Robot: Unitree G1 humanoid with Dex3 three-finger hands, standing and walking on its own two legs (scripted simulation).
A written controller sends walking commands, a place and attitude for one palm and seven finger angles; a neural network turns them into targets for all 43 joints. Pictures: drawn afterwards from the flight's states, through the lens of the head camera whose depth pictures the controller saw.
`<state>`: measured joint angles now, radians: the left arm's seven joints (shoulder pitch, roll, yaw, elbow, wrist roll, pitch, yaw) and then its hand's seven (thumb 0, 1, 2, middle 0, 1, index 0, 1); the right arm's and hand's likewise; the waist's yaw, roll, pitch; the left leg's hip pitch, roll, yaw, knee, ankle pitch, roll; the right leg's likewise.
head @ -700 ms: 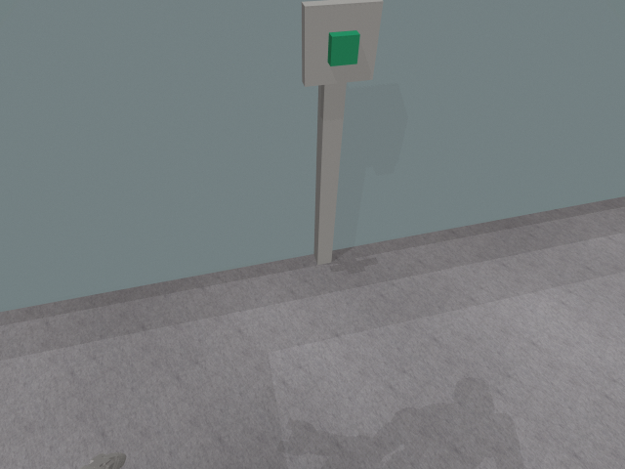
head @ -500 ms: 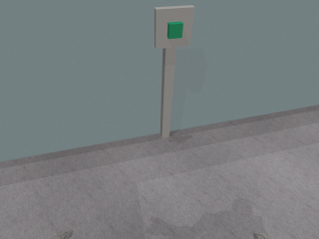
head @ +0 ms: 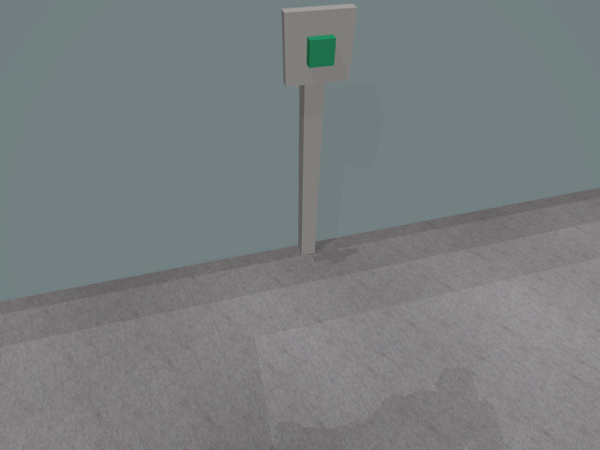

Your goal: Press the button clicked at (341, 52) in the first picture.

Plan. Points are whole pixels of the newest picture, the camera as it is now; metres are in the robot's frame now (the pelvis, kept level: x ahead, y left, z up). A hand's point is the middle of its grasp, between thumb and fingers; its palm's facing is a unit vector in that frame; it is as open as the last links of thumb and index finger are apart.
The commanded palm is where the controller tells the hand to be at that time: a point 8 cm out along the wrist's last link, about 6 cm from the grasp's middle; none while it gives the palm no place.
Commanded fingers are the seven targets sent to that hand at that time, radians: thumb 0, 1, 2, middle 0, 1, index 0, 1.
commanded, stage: stand and wait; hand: left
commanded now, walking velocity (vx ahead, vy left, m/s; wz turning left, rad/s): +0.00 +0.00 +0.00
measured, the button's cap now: (320, 50) +0.99 +0.00 +0.10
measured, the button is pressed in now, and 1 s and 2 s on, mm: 0 0 0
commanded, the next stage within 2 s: look at it before walking up in 0.18 s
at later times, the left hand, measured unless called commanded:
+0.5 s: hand out of the picture +0.07 +0.24 -0.16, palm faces -0.05 -0.94 -0.33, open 7.4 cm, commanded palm none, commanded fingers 0.00 0.90 0.90 -0.20 -0.30 -0.20 -0.30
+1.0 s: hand out of the picture +0.07 +0.24 -0.16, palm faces -0.06 -0.94 -0.33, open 7.4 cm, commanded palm none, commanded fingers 0.00 0.90 0.90 -0.20 -0.30 -0.20 -0.30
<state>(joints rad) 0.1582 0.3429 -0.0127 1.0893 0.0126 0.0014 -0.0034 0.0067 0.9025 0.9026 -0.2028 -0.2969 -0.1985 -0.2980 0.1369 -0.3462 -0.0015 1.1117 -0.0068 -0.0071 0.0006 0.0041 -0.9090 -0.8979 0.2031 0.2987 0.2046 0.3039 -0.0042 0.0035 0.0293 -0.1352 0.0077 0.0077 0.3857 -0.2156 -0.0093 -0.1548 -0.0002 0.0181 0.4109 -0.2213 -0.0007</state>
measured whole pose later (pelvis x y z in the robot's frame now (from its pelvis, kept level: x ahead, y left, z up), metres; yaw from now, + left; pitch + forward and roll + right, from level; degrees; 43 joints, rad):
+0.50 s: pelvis -0.01 +0.00 +0.00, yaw +0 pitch -2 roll +0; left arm 0.14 0.33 -0.01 1.09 0.01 -0.01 -0.01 0.01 0.90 0.90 -0.20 -0.30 -0.20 -0.30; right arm 0.13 -0.34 0.00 1.12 -0.01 -0.01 0.00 0.00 -0.91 -0.90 0.20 0.30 0.20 0.30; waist -0.01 0.00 0.03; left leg -0.14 0.01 0.01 0.37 -0.20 -0.01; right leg -0.16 0.01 0.02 0.39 -0.20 0.00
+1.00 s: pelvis +0.00 +0.00 +0.00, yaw -3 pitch -1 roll +0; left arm 0.16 0.32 0.00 1.06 0.02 0.02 0.01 0.01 0.90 0.90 -0.20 -0.30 -0.20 -0.30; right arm 0.10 -0.32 -0.01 1.08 -0.01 0.00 -0.01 0.00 -0.91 -0.90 0.20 0.30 0.20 0.30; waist 0.01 0.00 0.04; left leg -0.16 0.03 0.05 0.42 -0.24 -0.02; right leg -0.20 0.02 0.06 0.44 -0.23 0.00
